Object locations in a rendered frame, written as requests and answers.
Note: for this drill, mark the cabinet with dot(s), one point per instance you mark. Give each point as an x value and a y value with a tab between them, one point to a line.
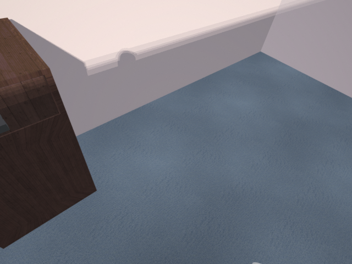
42	168

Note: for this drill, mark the drawer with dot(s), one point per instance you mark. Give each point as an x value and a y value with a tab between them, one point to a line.
25	103

